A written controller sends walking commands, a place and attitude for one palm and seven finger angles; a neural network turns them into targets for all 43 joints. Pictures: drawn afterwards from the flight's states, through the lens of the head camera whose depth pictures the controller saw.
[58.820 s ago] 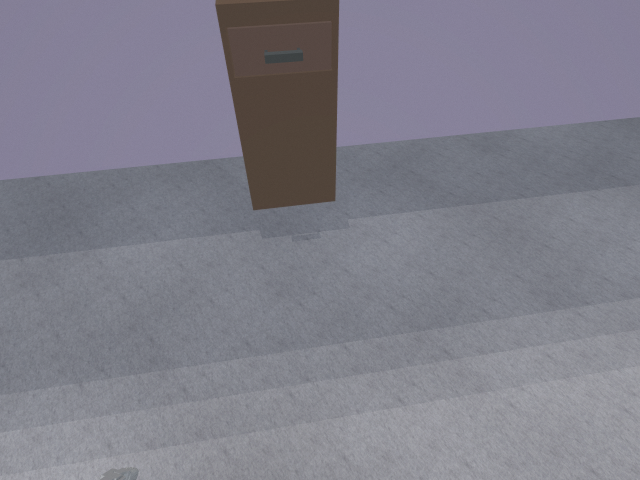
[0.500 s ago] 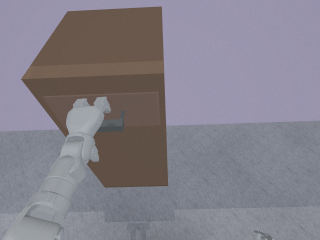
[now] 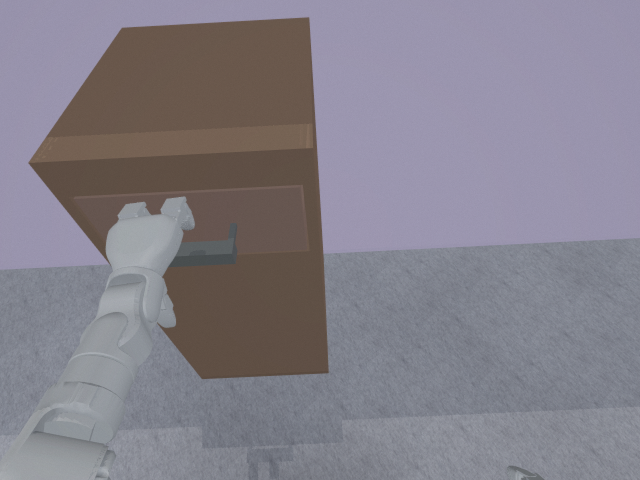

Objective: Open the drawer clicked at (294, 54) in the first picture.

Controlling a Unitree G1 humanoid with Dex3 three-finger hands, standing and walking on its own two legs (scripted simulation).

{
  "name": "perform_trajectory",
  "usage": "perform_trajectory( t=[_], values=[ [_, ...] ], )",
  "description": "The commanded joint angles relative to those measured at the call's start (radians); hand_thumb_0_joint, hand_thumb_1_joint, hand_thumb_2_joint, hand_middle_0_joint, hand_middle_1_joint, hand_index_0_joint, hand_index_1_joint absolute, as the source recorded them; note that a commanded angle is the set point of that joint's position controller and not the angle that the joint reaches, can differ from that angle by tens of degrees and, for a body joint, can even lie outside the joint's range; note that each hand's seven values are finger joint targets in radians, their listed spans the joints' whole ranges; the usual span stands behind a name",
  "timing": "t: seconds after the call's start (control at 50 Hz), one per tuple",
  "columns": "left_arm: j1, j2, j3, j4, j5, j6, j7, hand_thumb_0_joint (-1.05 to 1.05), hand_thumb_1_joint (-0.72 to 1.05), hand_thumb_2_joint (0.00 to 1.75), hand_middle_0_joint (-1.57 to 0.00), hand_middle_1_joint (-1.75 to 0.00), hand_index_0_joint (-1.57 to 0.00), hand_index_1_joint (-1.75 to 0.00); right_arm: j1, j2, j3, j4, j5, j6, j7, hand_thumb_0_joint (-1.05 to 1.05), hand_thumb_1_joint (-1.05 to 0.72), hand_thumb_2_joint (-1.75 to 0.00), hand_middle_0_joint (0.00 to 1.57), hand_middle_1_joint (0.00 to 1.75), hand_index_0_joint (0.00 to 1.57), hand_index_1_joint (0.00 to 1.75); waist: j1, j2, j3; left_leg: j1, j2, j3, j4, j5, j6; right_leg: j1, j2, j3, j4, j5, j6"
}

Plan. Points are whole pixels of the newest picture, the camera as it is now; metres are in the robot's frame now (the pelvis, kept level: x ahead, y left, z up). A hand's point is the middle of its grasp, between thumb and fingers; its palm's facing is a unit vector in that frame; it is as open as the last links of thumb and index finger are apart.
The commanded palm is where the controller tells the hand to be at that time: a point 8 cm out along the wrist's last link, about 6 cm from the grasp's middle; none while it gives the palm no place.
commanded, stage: re-aim the fingers above the handle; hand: left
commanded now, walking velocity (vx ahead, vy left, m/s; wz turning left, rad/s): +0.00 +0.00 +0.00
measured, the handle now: (197, 242) +0.48 +0.23 -0.02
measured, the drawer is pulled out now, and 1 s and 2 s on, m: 0.00 0.00 0.00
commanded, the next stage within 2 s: lower the fingers behind the handle in 1.34 s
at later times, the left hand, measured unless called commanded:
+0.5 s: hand (142, 267) +0.39 +0.27 +0.04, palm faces -0.07 -0.01 -1.00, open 13.8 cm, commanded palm +0.37 +0.23 +0.10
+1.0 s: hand (142, 292) +0.36 +0.27 +0.02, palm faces -0.22 -0.10 -0.97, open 13.8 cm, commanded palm +0.36 +0.23 +0.10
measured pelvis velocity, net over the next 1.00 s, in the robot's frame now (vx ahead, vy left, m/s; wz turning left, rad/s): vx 0.00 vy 0.02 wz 0.02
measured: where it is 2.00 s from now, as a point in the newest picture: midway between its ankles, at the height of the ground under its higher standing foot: outside the picture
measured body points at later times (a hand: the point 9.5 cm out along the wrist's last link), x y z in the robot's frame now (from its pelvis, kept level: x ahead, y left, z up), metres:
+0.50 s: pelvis +0.00 +0.01 +0.00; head +0.04 -0.02 +0.45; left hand +0.39 +0.27 +0.09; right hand +0.10 -0.25 -0.13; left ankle +0.00 +0.10 -0.72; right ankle -0.04 -0.08 -0.72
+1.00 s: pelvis +0.00 +0.02 +0.00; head +0.03 +0.00 +0.45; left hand +0.37 +0.27 +0.07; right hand +0.12 -0.23 -0.13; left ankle +0.00 +0.10 -0.72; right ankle -0.04 -0.08 -0.72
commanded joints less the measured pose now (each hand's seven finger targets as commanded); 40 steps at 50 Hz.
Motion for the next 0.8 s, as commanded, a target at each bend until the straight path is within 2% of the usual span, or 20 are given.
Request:
perform_trajectory(
  t=[0.0,0.06,0.18,0.22,0.24,0.26,0.28,0.32,0.36,0.42,0.46,0.52,0.56,0.58,0.6,0.62,0.64,0.66,0.72,0.78],
  values=[
    [-0.341,0.114,-0.01,-0.213,-0.024,0.011,0.004,0.0,-0.5,0.3,-0.3,-1.2,-0.3,-1.2,-0.019,-0.125,-0.043,-0.12,0.003,-0.035,0.001,0.0,-0.9,-0.9,0.2,0.3,0.2,0.3,-0.029,-0.051,-0.288,0.246,-0.015,-0.007,-0.028,0.343,0.022,0.094,-0.022,0.052,-0.097,0.469,0.034],
    [-0.397,0.078,-0.055,-0.204,-0.042,-0.003,-0.032,0.0,-0.5,0.3,-0.3,-1.2,-0.3,-1.2,-0.012,-0.128,-0.041,-0.111,0.002,-0.033,-0.003,0.0,-0.9,-0.9,0.2,0.3,0.2,0.3,-0.06,-0.093,-0.231,0.246,-0.01,-0.019,-0.033,0.315,0.025,0.051,-0.024,0.046,-0.113,0.418,0.038],
    [-0.455,0.2,0.072,-0.287,0.001,-0.083,0.024,0.0,-0.5,0.3,-0.3,-1.2,-0.3,-1.2,-0.007,-0.114,-0.04,-0.105,-0.009,-0.035,-0.005,0.0,-0.9,-0.9,0.2,0.3,0.2,0.3,-0.004,-0.014,-0.325,0.28,-0.011,-0.03,-0.022,0.369,0.018,0.05,-0.019,0.042,-0.069,0.413,0.024],
    [-0.437,0.274,0.158,-0.23,0.02,-0.073,0.069,0.0,-0.5,0.3,-0.3,-1.2,-0.3,-1.2,-0.008,-0.113,-0.034,-0.096,-0.011,-0.033,-0.005,0.0,-0.9,-0.9,0.2,0.3,0.2,0.3,0.021,-0.03,-0.31,0.223,-0.012,-0.026,-0.023,0.359,0.012,0.067,-0.017,0.04,-0.055,0.409,0.021],
    [-0.413,0.267,0.161,-0.208,0.021,-0.058,0.088,0.0,-0.5,0.3,-0.3,-1.2,-0.3,-1.2,-0.01,-0.108,-0.033,-0.101,-0.011,-0.034,-0.003,0.0,-0.9,-0.9,0.2,0.3,0.2,0.3,0.026,-0.026,-0.303,0.207,-0.014,-0.021,-0.026,0.353,0.011,0.078,-0.017,0.036,-0.053,0.407,0.019],
    [-0.383,0.331,0.222,-0.181,0.029,-0.039,0.104,0.0,-0.5,0.3,-0.3,-1.2,-0.3,-1.2,-0.016,-0.114,-0.032,-0.098,-0.014,-0.032,-0.004,0.0,-0.9,-0.9,0.2,0.3,0.2,0.3,0.047,-0.041,-0.311,0.187,-0.014,-0.016,-0.03,0.354,0.009,0.106,-0.015,0.042,-0.054,0.413,0.018],
    [-0.364,0.332,0.212,-0.149,0.04,-0.015,0.114,0.0,-0.5,0.3,-0.3,-1.2,-0.3,-1.2,-0.03,-0.109,-0.022,-0.104,-0.01,-0.027,-0.005,0.0,-0.9,-0.9,0.2,0.3,0.2,0.3,0.058,-0.052,-0.309,0.161,-0.017,-0.012,-0.04,0.337,0.005,0.122,-0.017,0.046,-0.055,0.407,0.022],
    [-0.342,0.3,0.176,-0.112,0.04,0.033,0.114,0.0,-0.5,0.3,-0.3,-1.2,-0.3,-1.2,-0.037,-0.111,-0.022,-0.105,-0.006,-0.026,-0.002,0.0,-0.9,-0.9,0.2,0.3,0.2,0.3,0.053,-0.056,-0.301,0.157,-0.015,0.001,-0.045,0.334,0.003,0.128,-0.017,0.048,-0.067,0.423,0.025],
    [-0.295,0.242,0.124,-0.069,0.018,0.082,0.081,0.0,-0.5,0.3,-0.3,-1.2,-0.3,-1.2,-0.028,-0.125,-0.028,-0.115,-0.001,-0.023,0.003,0.0,-0.9,-0.9,0.2,0.3,0.2,0.3,0.03,-0.083,-0.306,0.168,-0.012,0.007,-0.05,0.338,0.005,0.149,-0.016,0.046,-0.082,0.439,0.027],
    [-0.311,0.09,-0.038,-0.128,-0.029,0.104,-0.015,0.0,-0.5,0.3,-0.3,-1.2,-0.3,-1.2,-0.025,-0.138,-0.032,-0.134,0.013,-0.022,0.005,0.0,-0.9,-0.9,0.2,0.3,0.2,0.3,-0.025,-0.113,-0.283,0.234,-0.003,-0.003,-0.05,0.364,0.017,0.109,-0.016,0.035,-0.104,0.463,0.038],
    [-0.354,0.009,-0.117,-0.232,-0.067,0.064,-0.077,0.0,-0.5,0.3,-0.3,-1.2,-0.3,-1.2,-0.018,-0.136,-0.042,-0.141,0.009,-0.029,-0.001,0.0,-0.9,-0.9,0.2,0.3,0.2,0.3,-0.066,-0.122,-0.288,0.298,0.003,-0.022,-0.042,0.401,0.025,0.088,-0.019,0.035,-0.114,0.466,0.041],
    [-0.441,0.038,-0.117,-0.366,-0.073,-0.047,-0.112,0.0,-0.5,0.3,-0.3,-1.2,-0.3,-1.2,-0.01,-0.125,-0.04,-0.128,-0.007,-0.043,-0.011,0.0,-0.9,-0.9,0.2,0.3,0.2,0.3,-0.075,-0.061,-0.281,0.353,-0.005,-0.045,-0.025,0.412,0.032,0.02,-0.02,0.036,-0.105,0.432,0.041],
    [-0.467,0.112,-0.049,-0.452,-0.054,-0.124,-0.079,0.0,-0.5,0.3,-0.3,-1.2,-0.3,-1.2,0.004,-0.12,-0.045,-0.115,-0.021,-0.046,-0.014,0.0,-0.9,-0.9,0.2,0.3,0.2,0.3,-0.054,0.021,-0.308,0.396,0.0,-0.06,-0.014,0.467,0.024,-0.006,-0.016,0.033,-0.084,0.414,0.026],
    [-0.478,0.176,0.023,-0.468,-0.024,-0.152,-0.041,0.0,-0.5,0.3,-0.3,-1.2,-0.3,-1.2,0.007,-0.111,-0.045,-0.106,-0.022,-0.049,-0.013,0.0,-0.9,-0.9,0.2,0.3,0.2,0.3,-0.03,0.07,-0.352,0.42,0.008,-0.071,-0.007,0.497,0.012,-0.032,-0.015,0.032,-0.068,0.399,0.024],
    [-0.455,0.174,0.044,-0.44,-0.013,-0.162,-0.003,0.0,-0.5,0.3,-0.3,-1.2,-0.3,-1.2,0.017,-0.109,-0.048,-0.096,-0.026,-0.049,-0.013,0.0,-0.9,-0.9,0.2,0.3,0.2,0.3,-0.025,0.062,-0.328,0.403,0.009,-0.069,0.003,0.502,0.006,-0.043,-0.008,0.018,-0.049,0.388,0.017],
    [-0.47,0.223,0.106,-0.418,0.007,-0.165,0.041,0.0,-0.5,0.3,-0.3,-1.2,-0.3,-1.2,0.01,-0.105,-0.042,-0.085,-0.024,-0.051,-0.01,0.0,-0.9,-0.9,0.2,0.3,0.2,0.3,-0.006,0.065,-0.333,0.368,0.01,-0.07,0.004,0.485,-0.003,-0.051,-0.008,0.015,-0.035,0.374,0.015],
    [-0.452,0.258,0.163,-0.348,0.017,-0.149,0.082,0.0,-0.5,0.3,-0.3,-1.2,-0.3,-1.2,0.011,-0.104,-0.044,-0.075,-0.024,-0.05,-0.006,0.0,-0.9,-0.9,0.2,0.3,0.2,0.3,0.006,0.03,-0.294,0.311,0.008,-0.063,0.006,0.455,-0.006,-0.044,-0.005,0.008,-0.023,0.362,0.01],
    [-0.439,0.34,0.25,-0.298,0.025,-0.118,0.121,0.0,-0.5,0.3,-0.3,-1.2,-0.3,-1.2,0.01,-0.111,-0.038,-0.069,-0.025,-0.046,-0.002,0.0,-0.9,-0.9,0.2,0.3,0.2,0.3,0.041,0.004,-0.31,0.251,0.002,-0.056,-0.004,0.427,-0.009,0.002,-0.002,0.008,-0.014,0.36,0.005],
    [-0.38,0.281,0.191,-0.202,0.041,0.013,0.195,0.0,-0.5,0.3,-0.3,-1.2,-0.3,-1.2,-0.054,-0.1,-0.021,-0.089,-0.018,-0.038,0.007,0.0,-0.9,-0.9,0.2,0.3,0.2,0.3,0.077,-0.013,-0.329,0.198,-0.01,-0.012,-0.024,0.392,-0.018,0.066,-0.005,0.02,-0.02,0.387,0.006],
    [-0.251,0.249,0.142,-0.055,0.029,0.164,0.153,0.0,-0.5,0.3,-0.3,-1.2,-0.3,-1.2,-0.072,-0.113,-0.012,-0.1,-0.007,-0.015,0.02,0.0,-0.9,-0.9,0.2,0.3,0.2,0.3,0.083,-0.076,-0.349,0.168,-0.009,0.008,-0.053,0.372,-0.018,0.161,-0.01,0.041,-0.054,0.436,0.018]
  ],
)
